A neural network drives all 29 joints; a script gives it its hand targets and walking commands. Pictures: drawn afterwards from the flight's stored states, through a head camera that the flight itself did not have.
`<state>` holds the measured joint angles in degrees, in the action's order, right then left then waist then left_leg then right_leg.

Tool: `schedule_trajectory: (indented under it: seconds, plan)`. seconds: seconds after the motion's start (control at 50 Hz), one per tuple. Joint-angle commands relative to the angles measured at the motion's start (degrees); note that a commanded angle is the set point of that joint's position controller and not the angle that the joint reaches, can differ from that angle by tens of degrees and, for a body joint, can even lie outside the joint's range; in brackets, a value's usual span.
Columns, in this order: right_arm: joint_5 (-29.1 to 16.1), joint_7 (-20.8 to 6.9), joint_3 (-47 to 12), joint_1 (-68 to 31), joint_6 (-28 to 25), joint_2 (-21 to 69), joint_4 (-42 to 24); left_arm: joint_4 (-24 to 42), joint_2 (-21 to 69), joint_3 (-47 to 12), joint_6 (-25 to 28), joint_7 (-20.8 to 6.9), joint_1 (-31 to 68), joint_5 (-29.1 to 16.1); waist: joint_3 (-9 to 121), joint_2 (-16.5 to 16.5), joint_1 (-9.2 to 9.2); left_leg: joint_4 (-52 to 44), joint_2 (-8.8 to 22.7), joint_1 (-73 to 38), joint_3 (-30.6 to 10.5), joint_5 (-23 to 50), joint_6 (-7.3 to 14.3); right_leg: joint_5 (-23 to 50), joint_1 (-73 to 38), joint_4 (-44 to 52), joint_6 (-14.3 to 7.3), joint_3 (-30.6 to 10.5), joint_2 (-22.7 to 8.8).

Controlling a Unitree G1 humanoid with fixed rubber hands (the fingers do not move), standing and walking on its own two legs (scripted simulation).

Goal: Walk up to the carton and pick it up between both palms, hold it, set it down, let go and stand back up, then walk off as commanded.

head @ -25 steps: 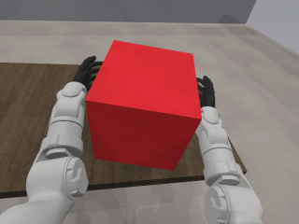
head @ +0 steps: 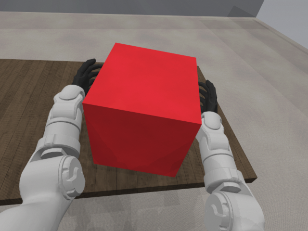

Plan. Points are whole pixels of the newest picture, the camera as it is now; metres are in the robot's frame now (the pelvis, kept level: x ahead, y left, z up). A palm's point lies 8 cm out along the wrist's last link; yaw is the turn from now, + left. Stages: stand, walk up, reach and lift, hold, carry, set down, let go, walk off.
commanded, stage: set down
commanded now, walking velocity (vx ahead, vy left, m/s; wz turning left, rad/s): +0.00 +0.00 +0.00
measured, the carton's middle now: (145, 110) +0.43 -0.01 +0.08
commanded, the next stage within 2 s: none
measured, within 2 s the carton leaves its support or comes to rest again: neither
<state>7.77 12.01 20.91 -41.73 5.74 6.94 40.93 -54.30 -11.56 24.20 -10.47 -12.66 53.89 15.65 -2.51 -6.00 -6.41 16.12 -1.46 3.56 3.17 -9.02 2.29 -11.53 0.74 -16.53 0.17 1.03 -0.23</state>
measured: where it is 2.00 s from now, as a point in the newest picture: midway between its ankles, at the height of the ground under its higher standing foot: outside the picture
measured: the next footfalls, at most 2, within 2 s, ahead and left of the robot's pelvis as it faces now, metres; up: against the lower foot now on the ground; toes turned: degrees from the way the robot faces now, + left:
none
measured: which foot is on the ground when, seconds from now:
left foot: down 0.00-1.00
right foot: down 0.00-1.00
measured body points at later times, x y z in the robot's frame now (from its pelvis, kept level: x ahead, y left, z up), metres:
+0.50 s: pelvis +0.02 +0.01 +0.00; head +0.05 +0.06 +0.45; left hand +0.49 +0.17 +0.12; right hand +0.42 -0.16 +0.12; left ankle +0.00 +0.09 -0.75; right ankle -0.03 -0.12 -0.75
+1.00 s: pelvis +0.01 +0.02 +0.00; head +0.06 +0.07 +0.44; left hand +0.49 +0.17 +0.11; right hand +0.40 -0.16 +0.10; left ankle +0.00 +0.09 -0.75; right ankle -0.03 -0.12 -0.75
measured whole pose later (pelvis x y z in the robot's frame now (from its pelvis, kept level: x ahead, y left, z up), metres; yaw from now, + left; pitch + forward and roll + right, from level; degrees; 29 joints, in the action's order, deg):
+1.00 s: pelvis +0.01 +0.02 +0.00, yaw +0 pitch +2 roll -1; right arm 8.9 12.5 22.4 -38.8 -1.8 8.3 40.9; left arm -56.3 -12.0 21.2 -4.8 -12.5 54.1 14.2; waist -2.5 -6.0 -6.4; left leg 20.5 -1.4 11.3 3.2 -11.6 3.1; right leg -11.5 6.4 -16.5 0.8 1.0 -0.2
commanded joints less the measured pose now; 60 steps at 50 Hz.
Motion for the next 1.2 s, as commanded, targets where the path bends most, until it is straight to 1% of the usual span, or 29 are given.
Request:
schedule_trajectory:
  seconds: [0.0, 0.04, 0.1, 0.16, 0.18, 0.2, 0.24, 0.28, 0.3, 0.36, 0.42, 0.44, 0.46, 0.48, 0.54, 0.62, 0.66, 0.7, 0.74, 0.76, 0.8, 0.84, 0.9, 0.98, 1.02, 1.06, 1.1, 1.12, 1.18]
  plan:
    - [6.7, -5.5, -11.3, -41.4, -4.5, 30.2, -10.1, 3.0, 22.0, -11.4, 3.6, -8.1, 40.6, -3.4, 28.1, 4.6, -1.22, -2.6, 0.4, 2.6, 3.4, 4.9, -0.4, 34.0, -15.2, -2.8, 5.8, 0.0, -2.8]
    - [6.8, -5.5, -11.6, -41.7, -4.7, 30.3, -10.7, 3.4, 22.0, -11.4, 3.8, -8.1, 40.9, -3.6, 29.0, 4.9, -1.1, -2.3, 0.5, 2.0, 3.4, 6.1, -0.7, 34.5, -14.8, -3.1, 5.9, 0.2, -2.5]
    - [7.2, -5.5, -11.6, -40.7, -5.0, 30.7, -10.3, 3.6, 22.2, -12.0, 4.2, -8.0, 40.5, -3.8, 30.3, 5.1, -1.58, -1.5, 0.7, 1.5, 3.2, 8.4, -0.9, 37.4, -14.9, -3.8, 6.0, 0.3, -2.6]
    - [7.3, -5.4, -12.0, -40.4, -5.5, 30.7, -10.5, 3.5, 22.3, -11.8, 4.4, -7.9, 40.0, -3.8, 31.7, 5.5, -1.61, -1.0, 0.8, 1.2, 2.9, 9.7, -1.2, 38.2, -14.6, -4.2, 5.9, 0.3, -2.6]
    - [7.4, -5.4, -11.7, -40.0, -5.6, 30.6, -10.0, 3.6, 22.6, -12.2, 4.5, -7.9, 39.8, -3.9, 31.9, 6.1, -1.9, -0.7, 0.9, 0.7, 2.8, 10.8, -1.4, 38.7, -14.1, -4.2, 5.9, 0.4, -2.5]
    - [7.1, -5.3, -12.1, -40.0, -5.7, 31.0, -10.6, 3.5, 22.2, -12.0, 4.6, -8.0, 39.9, -3.9, 32.0, 5.7, -1.74, -0.7, 0.8, 0.9, 2.8, 10.6, -1.2, 38.8, -14.2, -4.1, 5.9, 0.3, -2.5]
    - [7.4, -5.1, -11.6, -38.9, -5.8, 30.9, -9.4, 3.5, 22.5, -12.3, 4.5, -8.0, 39.2, -3.8, 31.9, 6.3, -2.44, -0.4, 1.0, 0.1, 2.6, 12.0, -1.5, 39.0, -13.4, -4.2, 5.9, 0.5, -2.4]
    - [7.4, -5.1, -11.7, -38.6, -6.1, 30.7, -9.5, 3.5, 22.4, -12.1, 4.5, -8.0, 38.8, -3.7, 32.1, 6.6, -2.37, 0.4, 1.2, -1.4, 2.3, 14.3, -1.8, 38.4, -12.0, -4.1, 5.8, 0.7, -2.1]
    - [7.4, -5.0, -11.2, -38.1, -6.0, 30.7, -8.9, 3.9, 22.5, -12.4, 4.5, -8.0, 39.2, -3.8, 31.9, 6.9, -2.71, 0.6, 1.4, -1.8, 2.2, 15.1, -1.9, 38.1, -11.4, -3.9, 5.7, 0.8, -2.1]
    - [7.5, -4.9, -11.2, -37.4, -6.7, 30.3, -8.6, 4.4, 23.1, -12.9, 4.4, -7.8, 38.6, -3.8, 32.9, 8.2, -3.12, 2.2, 1.9, -5.1, 1.7, 19.7, -2.5, 37.2, -8.3, -3.8, 5.3, 1.1, -1.7]
    - [7.3, -5.0, -11.6, -37.3, -7.8, 30.1, -8.6, 5.3, 24.1, -13.5, 4.5, -7.2, 38.0, -3.7, 34.7, 10.0, -2.83, 4.3, 2.5, -9.0, 1.2, 26.2, -3.5, 36.3, -4.9, -3.8, 4.9, 1.6, -1.0]
    - [7.3, -4.9, -11.6, -36.8, -8.2, 30.0, -8.1, 6.0, 24.5, -14.1, 4.5, -7.0, 37.9, -3.9, 35.1, 10.5, -3.08, 5.1, 2.7, -10.5, 1.0, 28.8, -3.8, 36.3, -3.7, -3.6, 4.8, 1.8, -0.8]
    - [7.2, -4.8, -11.9, -37.0, -8.6, 30.0, -8.2, 6.2, 24.7, -14.3, 4.5, -6.9, 37.7, -4.0, 35.6, 10.7, -2.82, 5.6, 2.9, -11.6, 0.9, 30.5, -3.9, 35.7, -2.7, -3.4, 4.7, 1.9, -0.6]
    - [7.2, -4.7, -12.0, -36.6, -9.2, 29.7, -7.9, 6.1, 25.3, -14.7, 4.4, -6.7, 36.9, -4.1, 36.3, 10.9, -3.01, 6.4, 3.1, -13.1, 0.6, 32.8, -4.3, 35.7, -1.6, -3.4, 4.5, 2.1, -0.4]
    - [6.9, -4.7, -12.6, -36.9, -10.6, 29.8, -8.3, 6.8, 26.3, -15.5, 4.7, -6.1, 36.5, -4.1, 38.3, 12.7, -2.45, 8.1, 3.5, -15.2, 0.2, 37.7, -5.1, 35.3, 1.0, -3.2, 4.1, 2.6, 0.2]
    - [6.8, -4.6, -12.7, -37.1, -12.0, 30.0, -8.4, 6.0, 27.3, -16.0, 5.1, -5.5, 34.9, -4.0, 39.1, 13.5, -1.62, 9.1, 3.6, -15.8, 0.4, 40.4, -5.6, 34.7, 2.1, -2.4, 3.4, 2.8, 0.6]
    - [6.9, -4.6, -12.8, -36.8, -12.5, 29.8, -8.1, 6.0, 27.9, -16.7, 5.4, -5.3, 34.8, -4.1, 39.9, 14.0, -1.76, 9.6, 3.8, -16.2, 0.1, 41.8, -5.8, 34.4, 3.1, -2.4, 3.3, 3.0, 0.8]
    - [6.9, -4.7, -12.7, -36.9, -12.9, 30.2, -8.2, 5.2, 28.2, -16.8, 5.9, -5.1, 34.7, -4.0, 40.1, 14.1, -1.1, 9.6, 3.8, -15.3, 0.4, 41.0, -5.8, 33.6, 3.1, -1.9, 3.0, 3.0, 0.9]
    - [7.2, -4.7, -12.5, -36.4, -12.8, 30.4, -7.2, 4.4, 27.9, -16.7, 6.4, -5.1, 34.7, -3.6, 39.8, 13.9, -0.97, 9.2, 3.6, -13.9, 0.6, 39.3, -5.5, 33.7, 2.6, -1.9, 2.9, 2.8, 0.8]
    - [7.4, -4.7, -12.5, -36.5, -12.9, 30.3, -7.1, 4.4, 28.1, -16.9, 6.5, -5.0, 34.9, -3.6, 40.4, 14.0, -1.25, 9.3, 3.6, -13.8, 0.6, 39.1, -5.6, 34.0, 2.7, -2.0, 3.0, 2.8, 0.8]
    - [7.3, -4.7, -12.1, -36.4, -12.6, 30.7, -6.8, 3.0, 27.5, -16.2, 6.8, -5.3, 34.7, -3.3, 39.1, 13.5, -0.66, 8.4, 3.3, -11.4, 1.1, 35.8, -5.2, 34.0, 1.4, -1.7, 2.8, 2.5, 0.5]
    - [7.6, -4.7, -12.1, -36.2, -12.1, 30.7, -6.5, 1.8, 27.1, -15.5, 7.1, -5.5, 34.6, -2.9, 38.2, 12.6, -0.71, 7.4, 3.0, -9.1, 1.4, 32.3, -4.7, 34.3, -0.1, -1.8, 2.9, 2.2, 0.2]
    - [8.2, -4.9, -11.4, -36.4, -11.7, 30.8, -5.8, 0.6, 26.6, -14.9, 7.4, -5.8, 35.1, -2.6, 37.2, 12.3, -0.93, 6.3, 2.8, -6.8, 1.7, 28.1, -4.3, 33.7, -1.4, -2.0, 2.9, 2.1, -0.1]
    - [9.0, -5.3, -9.9, -37.0, -11.2, 30.6, -4.8, 0.0, 26.3, -14.3, 8.4, -5.7, 37.3, -2.6, 36.0, 12.4, -1.31, 5.5, 2.8, -5.4, 2.0, 24.5, -4.2, 29.9, -0.9, -1.5, 2.5, 2.2, -0.2]
    - [9.7, -5.5, -9.5, -37.1, -10.6, 30.5, -4.7, -1.3, 25.3, -13.3, 8.7, -5.9, 37.5, -2.2, 34.8, 11.1, -1.11, 4.5, 2.6, -2.9, 2.3, 20.3, -3.6, 29.4, -2.1, -1.6, 2.5, 1.9, -0.6]
    - [10.4, -5.5, -8.4, -37.6, -10.3, 30.4, -4.4, -1.7, 25.0, -12.8, 9.1, -6.1, 38.6, -2.2, 34.4, 11.1, -1.75, 3.7, 2.5, -1.7, 2.4, 17.4, -3.4, 27.9, -2.5, -1.6, 2.6, 1.8, -0.8]
    - [10.9, -5.7, -7.6, -38.0, -10.2, 30.3, -4.1, -2.0, 24.8, -12.7, 9.6, -6.0, 39.4, -2.2, 34.8, 11.4, -2.03, 3.5, 2.6, -1.7, 2.5, 16.3, -3.5, 26.7, -2.1, -1.8, 2.6, 2.0, -0.8]
    - [11.3, -5.8, -7.4, -37.7, -10.0, 30.8, -3.6, -2.3, 24.4, -12.3, 9.8, -6.0, 39.7, -2.0, 34.5, 10.9, -1.94, 3.4, 2.7, -1.1, 2.5, 15.8, -3.4, 26.4, -2.3, -1.8, 2.7, 1.8, -0.9]
    - [12.3, -5.9, -6.1, -37.4, -9.8, 30.4, -2.6, -4.0, 23.7, -11.1, 10.3, -6.2, 39.8, -1.6, 33.7, 10.8, -2.12, 2.9, 2.6, 0.2, 2.8, 13.7, -3.3, 26.4, -2.7, -2.0, 2.8, 1.7, -1.3]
